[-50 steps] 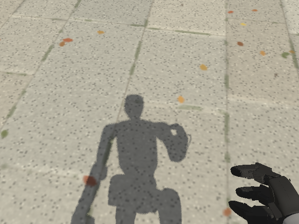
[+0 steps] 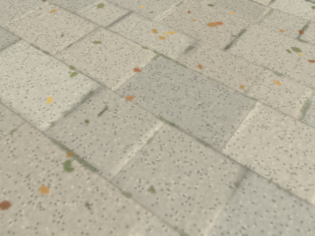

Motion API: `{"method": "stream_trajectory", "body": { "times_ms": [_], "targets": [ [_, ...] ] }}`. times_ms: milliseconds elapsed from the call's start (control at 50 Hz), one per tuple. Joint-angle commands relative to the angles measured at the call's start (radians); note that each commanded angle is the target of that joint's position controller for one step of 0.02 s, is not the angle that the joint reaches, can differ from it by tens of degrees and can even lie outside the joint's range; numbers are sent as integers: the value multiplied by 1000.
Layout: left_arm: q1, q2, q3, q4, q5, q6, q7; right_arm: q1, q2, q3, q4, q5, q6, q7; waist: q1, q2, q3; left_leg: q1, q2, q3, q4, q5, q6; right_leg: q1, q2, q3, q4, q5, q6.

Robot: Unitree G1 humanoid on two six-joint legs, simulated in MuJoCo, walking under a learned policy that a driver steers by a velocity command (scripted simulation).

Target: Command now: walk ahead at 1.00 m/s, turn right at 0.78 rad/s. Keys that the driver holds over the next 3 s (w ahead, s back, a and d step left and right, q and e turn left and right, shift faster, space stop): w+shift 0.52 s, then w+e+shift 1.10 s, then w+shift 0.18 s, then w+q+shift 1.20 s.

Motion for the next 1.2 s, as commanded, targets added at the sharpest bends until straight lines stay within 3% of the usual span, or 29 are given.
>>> {"method": "stream_trajectory", "body": {
  "times_ms": [20,120,200,240,280,300,320,340,360,400,460,560,600,660,700,720,740,760,780,800,820,900,980,1060,1100,1140,1160,1180,1200],
  "targets": [
    [-89,-41,-30,-125,15,10,-37,151,-66,-22,41,16,-31,12,-41,138,16,230,231,-311,-361,-123,103,-334,-119,64,2,55,14],
    [-235,-33,-53,-194,9,7,-46,152,-85,-22,91,22,-66,36,-3,111,91,182,187,-46,-473,218,128,-349,-83,37,-284,243,26],
    [-377,-53,-77,-217,7,-10,-65,255,-117,-22,157,30,-60,31,-47,70,139,220,170,93,-564,549,129,-161,-36,-146,-581,307,-25],
    [-342,-35,-72,-203,14,-15,-50,273,-176,-28,177,30,-51,18,-3,143,75,341,203,120,-431,1045,127,-51,21,-181,-635,232,-53],
    [-95,21,-45,-126,21,-18,-24,252,-231,-36,186,27,-26,1,135,204,-87,376,232,127,-68,1328,126,212,71,-161,-659,110,-92],
    [115,55,-25,-56,21,-20,-6,211,-231,-35,174,35,-15,-3,240,188,-178,267,208,138,213,1228,119,460,52,-112,-763,142,-119],
    [210,128,2,-17,30,-16,16,235,-146,-19,144,22,-14,6,209,70,-280,26,133,109,574,517,119,721,-135,111,-728,-86,-122],
    [158,207,21,-44,28,-11,28,321,-41,1,83,48,-23,28,72,-165,-404,-341,-30,3,920,-237,85,936,-413,679,-856,-249,-213],
    [165,171,28,-40,9,-9,33,176,-140,-17,52,50,-32,21,145,-17,-373,-469,-23,-126,966,-148,109,897,-387,727,-972,-201,-222],
    [105,79,12,16,1,-32,38,110,-90,-3,46,50,-39,24,53,72,-60,-454,56,-113,808,-45,104,553,-317,447,-1030,70,-192],
    [66,-14,-18,42,-7,-65,40,146,-45,6,70,9,7,46,-50,46,14,-303,105,-123,651,-64,70,286,-225,285,-1116,141,-159],
    [130,-13,-18,90,-35,-97,21,-177,-11,27,-57,6,5,72,-15,30,148,-324,105,-30,254,232,39,161,-120,112,-1242,362,-137],
    [153,24,-8,102,-48,-109,23,-225,0,35,-72,19,-4,85,-1,33,128,-138,58,-5,98,420,51,119,-138,119,-1303,471,-126],
    [182,86,3,130,-48,-103,32,-245,-52,21,-77,19,-2,68,-4,48,87,-76,-4,0,4,420,78,327,-173,129,-1229,786,-103],
    [197,139,12,146,-25,-89,40,-101,-116,-5,-44,15,-3,41,-76,3,-50,98,-71,-7,9,214,98,441,-189,138,-961,1109,-69],
    [169,158,17,148,-11,-78,43,84,-147,-23,8,19,-5,22,-176,2,-145,306,-69,-12,-4,141,103,378,-167,128,-715,1067,-53],
    [146,106,6,135,1,-79,43,274,-211,-48,47,5,-6,-3,-258,10,-241,554,57,-110,39,-22,111,197,-116,115,-423,856,-45],
    [293,-96,-36,88,-46,-84,40,318,-310,-78,51,-46,-13,-8,-145,326,-411,822,415,-625,-67,-360,209,-132,17,46,29,33,-10],
    [223,-11,-30,67,-50,-81,44,259,-257,-74,33,-18,-7,8,-151,309,-460,772,439,-909,-268,-463,221,-237,24,75,147,-91,-28],
    [111,23,-19,58,-39,-71,47,155,-179,-61,37,-9,-10,12,-126,215,-246,615,383,-709,-283,-447,192,-309,-56,62,133,11,-32],
    [65,20,-21,59,-29,-62,37,106,-114,-49,45,-3,-14,16,-108,112,-139,475,350,-554,-287,-286,182,-297,-99,48,85,67,-28],
    [4,-88,-35,12,-8,4,-4,110,-25,-25,123,23,-41,27,-13,127,24,203,283,-200,-391,-42,132,-264,-180,29,19,55,-2],
    [-159,-104,-49,-85,-6,19,-37,58,-26,-27,144,30,-70,35,35,139,110,110,202,94,-467,207,96,-292,-191,-35,-181,266,4],
    [-276,-83,-53,-122,-7,10,-62,99,-99,-42,163,34,-75,18,25,77,141,194,175,248,-506,533,87,-157,-124,-181,-510,413,-51],
    [-234,-50,-40,-102,-14,3,-53,133,-149,-51,158,36,-54,9,55,109,76,341,188,265,-376,998,77,-80,-46,-236,-547,368,-80],
    [-23,8,-14,-49,-20,2,-32,104,-218,-71,135,26,-13,-2,175,160,-54,398,223,254,-61,1291,80,123,22,-239,-534,221,-109],
    [173,48,11,8,-20,4,-18,68,-233,-78,114,23,7,-4,258,157,-146,334,238,225,201,1276,88,328,46,-209,-557,145,-135],
    [308,91,43,64,-19,9,5,61,-218,-77,110,14,16,2,291,100,-196,168,194,208,530,952,70,556,53,-127,-613,68,-154],
    [194,156,65,57,-38,23,24,46,-70,-44,78,5,12,19,170,-172,-75,-139,-6,185,920,-106,34,579,-91,147,-682,80,-185]
  ]
}}
Next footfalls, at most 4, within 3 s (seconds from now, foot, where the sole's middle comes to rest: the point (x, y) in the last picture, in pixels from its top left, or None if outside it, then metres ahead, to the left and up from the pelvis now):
0.32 right None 0.45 -0.08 -0.76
0.74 left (159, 146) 0.93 0.01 -0.76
1.20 right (225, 106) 1.22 -0.36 -0.76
1.62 left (254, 62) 1.62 -0.60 -0.76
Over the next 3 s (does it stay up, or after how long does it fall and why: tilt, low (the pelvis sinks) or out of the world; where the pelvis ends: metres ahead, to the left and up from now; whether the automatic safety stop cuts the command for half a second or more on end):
stays up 2.07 -1.56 0.00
